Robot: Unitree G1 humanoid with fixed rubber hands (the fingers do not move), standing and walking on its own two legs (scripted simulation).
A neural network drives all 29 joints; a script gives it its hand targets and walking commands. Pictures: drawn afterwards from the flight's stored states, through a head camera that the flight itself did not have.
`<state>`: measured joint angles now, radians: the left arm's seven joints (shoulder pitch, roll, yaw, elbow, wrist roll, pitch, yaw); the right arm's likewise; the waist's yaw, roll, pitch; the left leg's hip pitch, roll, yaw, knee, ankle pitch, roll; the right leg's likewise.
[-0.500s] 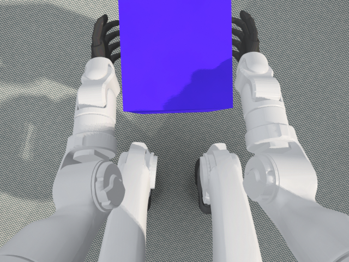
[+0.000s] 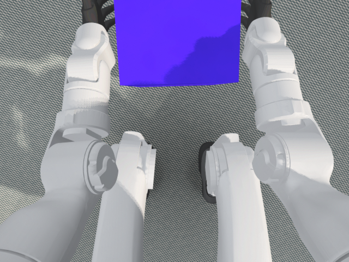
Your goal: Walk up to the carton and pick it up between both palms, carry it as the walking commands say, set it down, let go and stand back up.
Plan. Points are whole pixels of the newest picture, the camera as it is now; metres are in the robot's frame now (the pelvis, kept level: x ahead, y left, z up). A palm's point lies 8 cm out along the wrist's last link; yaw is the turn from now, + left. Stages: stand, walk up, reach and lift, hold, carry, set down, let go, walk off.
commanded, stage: set down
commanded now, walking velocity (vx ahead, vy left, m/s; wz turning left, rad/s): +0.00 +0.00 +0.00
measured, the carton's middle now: (175, 35) +0.52 +0.01 -0.22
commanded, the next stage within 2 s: none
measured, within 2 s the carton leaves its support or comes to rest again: rests again in 0.88 s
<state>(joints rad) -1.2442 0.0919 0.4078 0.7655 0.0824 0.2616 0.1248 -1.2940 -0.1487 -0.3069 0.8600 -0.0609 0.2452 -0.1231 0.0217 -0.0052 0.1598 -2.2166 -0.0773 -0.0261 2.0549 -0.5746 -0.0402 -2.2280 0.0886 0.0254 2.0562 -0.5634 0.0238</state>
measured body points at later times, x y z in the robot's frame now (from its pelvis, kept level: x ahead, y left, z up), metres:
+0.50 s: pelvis +0.00 +0.00 -0.03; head +0.36 +0.00 +0.24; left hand +0.54 +0.16 -0.19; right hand +0.55 -0.14 -0.19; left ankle +0.10 +0.12 -0.37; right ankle +0.11 -0.11 -0.37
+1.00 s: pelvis +0.00 +0.00 -0.04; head +0.36 +0.00 +0.22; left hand +0.54 +0.16 -0.21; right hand +0.55 -0.13 -0.21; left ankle +0.10 +0.12 -0.37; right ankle +0.11 -0.11 -0.37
